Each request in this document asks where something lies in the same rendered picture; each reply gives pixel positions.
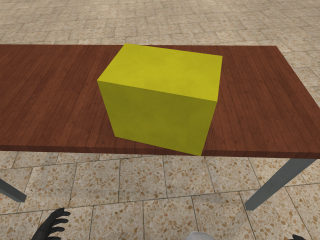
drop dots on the carton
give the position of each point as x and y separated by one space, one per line
161 97

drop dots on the left robot hand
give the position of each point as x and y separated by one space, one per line
46 228

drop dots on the table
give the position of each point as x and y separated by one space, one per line
50 101

